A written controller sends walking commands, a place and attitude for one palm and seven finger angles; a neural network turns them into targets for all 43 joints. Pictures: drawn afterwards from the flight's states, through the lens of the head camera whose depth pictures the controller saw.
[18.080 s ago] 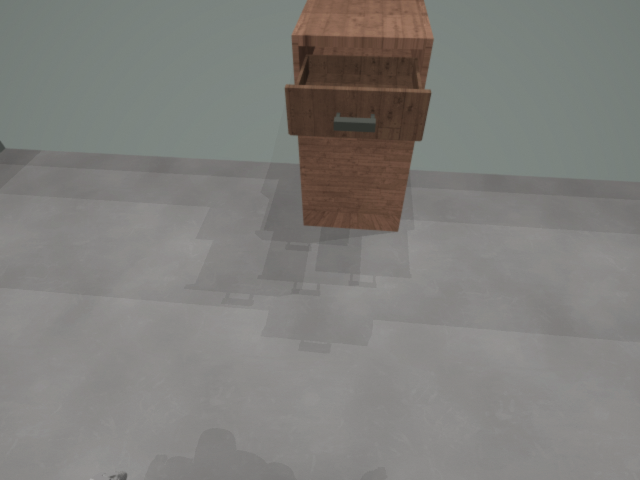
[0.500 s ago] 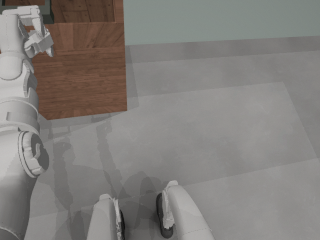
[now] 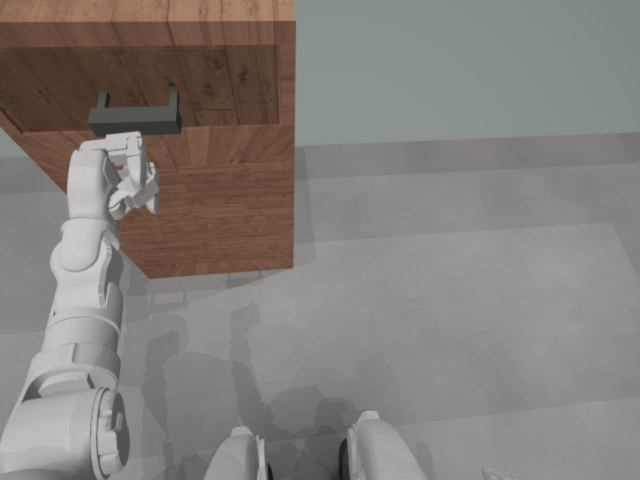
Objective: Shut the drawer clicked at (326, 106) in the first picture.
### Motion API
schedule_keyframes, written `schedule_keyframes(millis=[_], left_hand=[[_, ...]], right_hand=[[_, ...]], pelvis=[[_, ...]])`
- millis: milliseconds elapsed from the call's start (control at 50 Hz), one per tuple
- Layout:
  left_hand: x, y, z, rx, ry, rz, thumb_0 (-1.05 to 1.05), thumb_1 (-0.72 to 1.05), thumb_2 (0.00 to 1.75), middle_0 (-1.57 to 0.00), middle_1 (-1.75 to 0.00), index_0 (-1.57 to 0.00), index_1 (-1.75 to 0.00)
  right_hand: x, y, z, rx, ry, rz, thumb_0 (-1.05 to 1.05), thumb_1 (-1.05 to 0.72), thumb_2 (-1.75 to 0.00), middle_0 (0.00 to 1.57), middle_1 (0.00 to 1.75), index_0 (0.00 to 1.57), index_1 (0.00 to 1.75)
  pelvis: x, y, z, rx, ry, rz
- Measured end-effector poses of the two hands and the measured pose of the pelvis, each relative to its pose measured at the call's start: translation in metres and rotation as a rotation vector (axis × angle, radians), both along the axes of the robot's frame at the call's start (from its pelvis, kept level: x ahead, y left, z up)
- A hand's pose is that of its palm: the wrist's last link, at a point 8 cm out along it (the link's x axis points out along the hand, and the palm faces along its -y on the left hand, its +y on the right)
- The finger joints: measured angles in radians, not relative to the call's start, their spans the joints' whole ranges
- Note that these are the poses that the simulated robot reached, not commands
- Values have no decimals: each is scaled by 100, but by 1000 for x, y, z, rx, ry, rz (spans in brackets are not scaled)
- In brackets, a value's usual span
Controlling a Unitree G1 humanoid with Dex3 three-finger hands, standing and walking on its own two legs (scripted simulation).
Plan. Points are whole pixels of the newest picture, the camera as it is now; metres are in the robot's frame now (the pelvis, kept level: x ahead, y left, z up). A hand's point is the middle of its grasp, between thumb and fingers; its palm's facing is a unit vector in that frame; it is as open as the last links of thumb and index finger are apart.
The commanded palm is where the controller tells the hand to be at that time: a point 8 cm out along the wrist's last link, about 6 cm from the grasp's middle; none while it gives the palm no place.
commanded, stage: draw the hand back to the body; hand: left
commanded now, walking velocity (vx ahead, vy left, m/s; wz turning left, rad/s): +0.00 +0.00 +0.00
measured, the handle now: (138, 109) +0.60 +0.22 +0.02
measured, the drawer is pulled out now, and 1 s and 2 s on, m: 0.00 0.00 0.00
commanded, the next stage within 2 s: step back with the hand held close in 1.20 s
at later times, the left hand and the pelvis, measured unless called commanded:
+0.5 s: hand (46, 278) +0.31 +0.22 +0.13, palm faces +0.21 -0.95 -0.25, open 3.3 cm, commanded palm +0.27 +0.26 +0.16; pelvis +0.01 +0.00 +0.06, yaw +2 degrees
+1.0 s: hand out of the picture +0.20 +0.24 +0.23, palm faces +0.42 -0.82 -0.38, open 3.3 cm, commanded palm +0.14 +0.28 +0.26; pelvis +0.02 -0.01 +0.08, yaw +2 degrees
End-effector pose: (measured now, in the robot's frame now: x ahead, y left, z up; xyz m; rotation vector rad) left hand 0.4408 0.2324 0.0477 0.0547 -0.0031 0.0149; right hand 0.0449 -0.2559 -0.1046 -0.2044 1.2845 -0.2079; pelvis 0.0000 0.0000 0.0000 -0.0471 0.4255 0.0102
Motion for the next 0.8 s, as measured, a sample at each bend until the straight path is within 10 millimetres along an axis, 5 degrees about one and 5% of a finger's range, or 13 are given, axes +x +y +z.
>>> schedule_keyframes(millis=[340, 500, 800], left_hand=[[-106, 21, 68, -17, -17, 19, 2, 90, 90, -140, -160, -140, -160], [-160, 30, 98, 188, 76, 207, 2, 90, 90, -140, -160, -140, -160], [-234, 39, 163, 272, -27, 350, 2, 90, 90, -140, -160, -140, -160]], right_hand=[[97, 12, 55, 26, -357, 109, 1, -91, -90, 20, 30, 20, 30], [133, 23, 86, 19, -482, 128, 1, -91, -90, 20, 30, 20, 30], [169, 47, 115, 68, -621, 240, 1, -91, -90, 20, 30, 20, 30]], pelvis=[[12, -3, 40, 19, -206, 32], [15, -3, 61, 39, -326, 27], [22, -5, 81, 48, -462, 35]])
